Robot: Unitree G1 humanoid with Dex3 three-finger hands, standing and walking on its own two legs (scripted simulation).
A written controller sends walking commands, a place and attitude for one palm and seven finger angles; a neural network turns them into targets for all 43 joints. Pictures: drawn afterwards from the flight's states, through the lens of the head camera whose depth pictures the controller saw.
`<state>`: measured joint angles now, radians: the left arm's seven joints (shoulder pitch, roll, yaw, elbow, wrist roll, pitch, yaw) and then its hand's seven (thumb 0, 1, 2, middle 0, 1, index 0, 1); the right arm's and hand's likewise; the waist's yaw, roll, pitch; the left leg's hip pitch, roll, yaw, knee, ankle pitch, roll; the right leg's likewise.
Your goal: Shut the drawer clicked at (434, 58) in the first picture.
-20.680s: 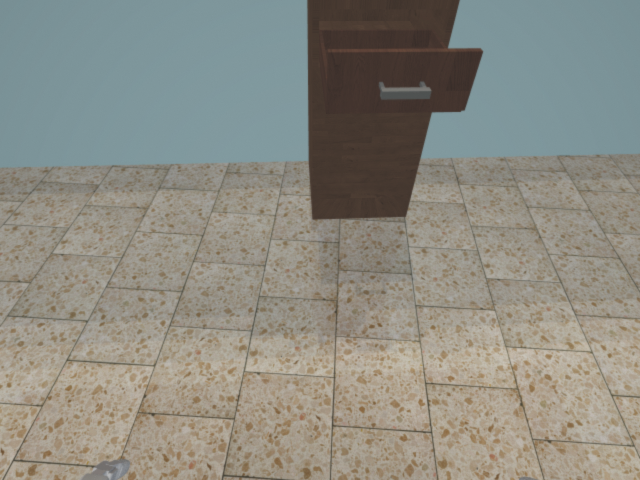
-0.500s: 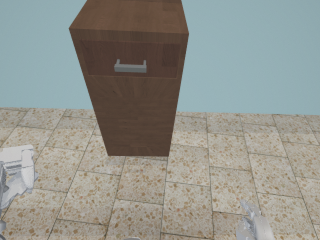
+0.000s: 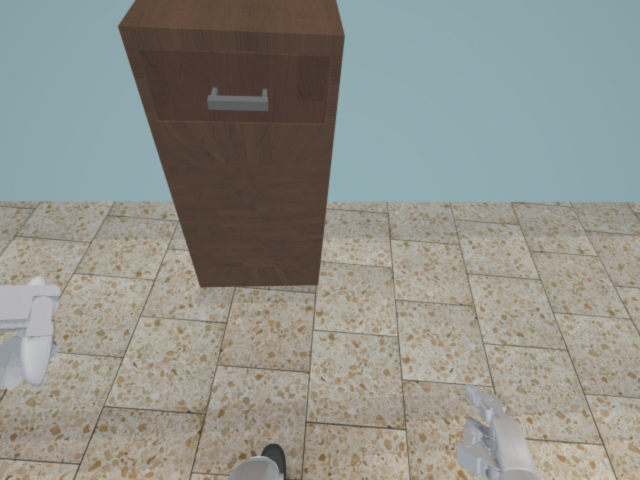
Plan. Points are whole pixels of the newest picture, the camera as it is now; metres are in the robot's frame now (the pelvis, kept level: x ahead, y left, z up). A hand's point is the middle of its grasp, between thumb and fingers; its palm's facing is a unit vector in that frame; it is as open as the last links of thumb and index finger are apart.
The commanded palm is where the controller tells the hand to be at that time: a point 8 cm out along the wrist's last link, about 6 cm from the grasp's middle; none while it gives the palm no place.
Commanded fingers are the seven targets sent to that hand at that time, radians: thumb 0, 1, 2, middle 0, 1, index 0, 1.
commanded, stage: stop stepping back and stand still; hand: left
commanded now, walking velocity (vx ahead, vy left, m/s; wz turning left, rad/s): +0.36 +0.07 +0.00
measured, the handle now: (239, 97) +0.82 +0.22 +0.03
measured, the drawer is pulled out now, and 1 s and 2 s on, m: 0.00 0.00 0.00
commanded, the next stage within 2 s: let the arm hang, fingers relaxed in 0.90 s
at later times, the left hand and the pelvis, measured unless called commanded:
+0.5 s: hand out of the picture +0.15 +0.28 +0.20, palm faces +0.21 -0.85 -0.48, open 3.3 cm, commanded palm +0.11 +0.33 +0.19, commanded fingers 0.00 0.90 0.90 -1.40 -1.60 -1.40 -1.60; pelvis -0.04 +0.06 +0.03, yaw -3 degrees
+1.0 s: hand out of the picture +0.16 +0.30 +0.19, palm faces +0.28 -0.82 -0.50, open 3.3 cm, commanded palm none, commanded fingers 0.00 0.90 0.90 -1.36 -1.56 -1.36 -1.56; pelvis -0.05 +0.07 +0.02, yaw -2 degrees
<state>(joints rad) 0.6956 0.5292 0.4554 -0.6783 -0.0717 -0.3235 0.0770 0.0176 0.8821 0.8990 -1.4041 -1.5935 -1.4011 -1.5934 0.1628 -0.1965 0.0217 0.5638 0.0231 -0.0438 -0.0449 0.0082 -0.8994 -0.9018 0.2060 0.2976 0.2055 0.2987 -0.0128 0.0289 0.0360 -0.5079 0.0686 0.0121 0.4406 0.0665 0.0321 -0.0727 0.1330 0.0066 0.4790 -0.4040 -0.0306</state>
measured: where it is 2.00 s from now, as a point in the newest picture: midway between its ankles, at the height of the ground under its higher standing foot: outside the picture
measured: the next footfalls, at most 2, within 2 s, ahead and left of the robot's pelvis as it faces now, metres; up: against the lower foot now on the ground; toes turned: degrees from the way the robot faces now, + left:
left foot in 0.18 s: +0.11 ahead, +0.11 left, +0.00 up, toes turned +1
right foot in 0.58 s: -0.05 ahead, -0.02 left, +0.00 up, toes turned -4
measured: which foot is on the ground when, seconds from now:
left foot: down 0.00-0.06, up 0.08-0.16, down 0.18-0.58, up 0.60-0.72, down 0.74-1.00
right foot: down 0.00-0.24, up 0.26-0.56, down 0.58-1.00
